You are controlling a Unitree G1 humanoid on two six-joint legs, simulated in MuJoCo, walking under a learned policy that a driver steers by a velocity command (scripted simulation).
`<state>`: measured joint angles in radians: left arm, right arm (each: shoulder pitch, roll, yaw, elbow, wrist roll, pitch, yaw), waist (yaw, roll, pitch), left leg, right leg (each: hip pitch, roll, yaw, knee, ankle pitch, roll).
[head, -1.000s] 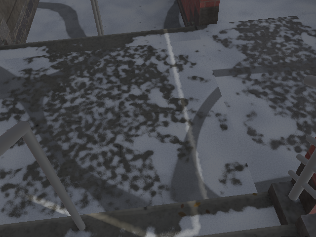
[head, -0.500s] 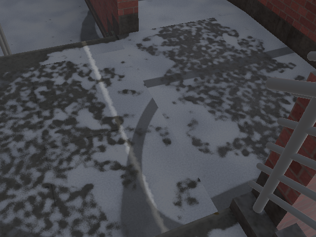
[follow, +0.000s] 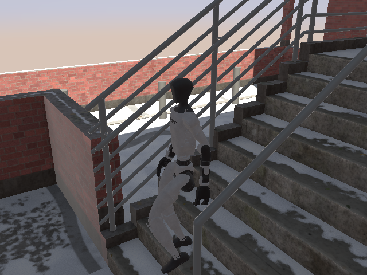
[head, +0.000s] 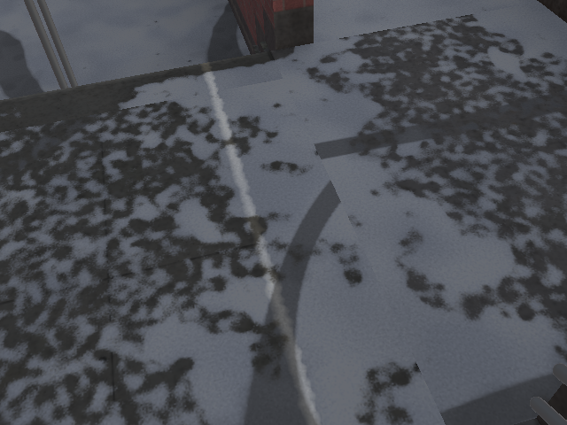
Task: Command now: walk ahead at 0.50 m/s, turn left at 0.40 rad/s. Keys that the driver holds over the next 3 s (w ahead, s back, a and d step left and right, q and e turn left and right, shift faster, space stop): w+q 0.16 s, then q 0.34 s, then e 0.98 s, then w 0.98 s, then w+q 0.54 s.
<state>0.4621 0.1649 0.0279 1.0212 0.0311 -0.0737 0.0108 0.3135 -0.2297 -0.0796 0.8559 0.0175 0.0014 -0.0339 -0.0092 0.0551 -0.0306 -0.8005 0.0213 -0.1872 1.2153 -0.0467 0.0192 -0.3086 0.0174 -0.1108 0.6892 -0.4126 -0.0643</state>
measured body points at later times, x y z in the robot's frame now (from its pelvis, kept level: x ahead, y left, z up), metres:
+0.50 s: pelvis +0.22 +0.06 -0.16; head +0.26 +0.08 +0.28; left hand +0.30 +0.35 -0.27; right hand +0.36 -0.16 -0.29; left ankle +0.22 +0.14 -0.89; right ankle +0.26 -0.10 -0.66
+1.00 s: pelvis +0.45 -0.06 -0.30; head +0.46 -0.07 +0.15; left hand +0.54 +0.24 -0.39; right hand +0.52 -0.33 -0.44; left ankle +0.24 +0.13 -0.86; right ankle +0.55 -0.16 -1.04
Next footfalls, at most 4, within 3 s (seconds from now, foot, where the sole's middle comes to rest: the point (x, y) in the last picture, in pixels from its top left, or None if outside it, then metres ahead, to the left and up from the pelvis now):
0.30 left None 0.26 0.15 -0.93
0.98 right None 0.58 -0.16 -1.10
1.72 left None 0.61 0.09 -1.10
2.18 right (373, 348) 0.89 -0.21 -1.10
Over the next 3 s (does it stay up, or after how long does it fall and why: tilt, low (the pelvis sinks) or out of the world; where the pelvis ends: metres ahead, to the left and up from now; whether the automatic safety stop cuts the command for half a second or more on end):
stays up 1.22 -0.10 -0.32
